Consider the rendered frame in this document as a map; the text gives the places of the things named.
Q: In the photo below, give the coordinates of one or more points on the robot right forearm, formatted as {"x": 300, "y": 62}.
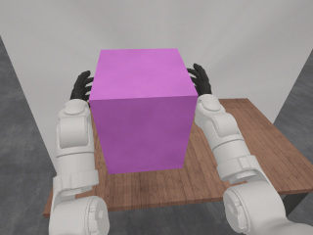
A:
{"x": 234, "y": 161}

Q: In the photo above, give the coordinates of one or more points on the robot left upper arm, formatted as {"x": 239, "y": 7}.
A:
{"x": 81, "y": 216}

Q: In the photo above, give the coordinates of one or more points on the robot left forearm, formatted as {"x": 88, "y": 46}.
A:
{"x": 74, "y": 149}

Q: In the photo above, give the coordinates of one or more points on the table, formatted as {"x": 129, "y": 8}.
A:
{"x": 198, "y": 181}

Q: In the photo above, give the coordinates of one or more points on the robot left hand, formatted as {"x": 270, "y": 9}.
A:
{"x": 80, "y": 89}

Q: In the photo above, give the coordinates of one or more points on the carton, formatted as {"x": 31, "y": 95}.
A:
{"x": 143, "y": 103}

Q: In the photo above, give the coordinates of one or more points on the robot right hand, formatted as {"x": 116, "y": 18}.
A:
{"x": 200, "y": 80}

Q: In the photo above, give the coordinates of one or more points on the robot right upper arm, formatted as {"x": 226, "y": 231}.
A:
{"x": 254, "y": 208}

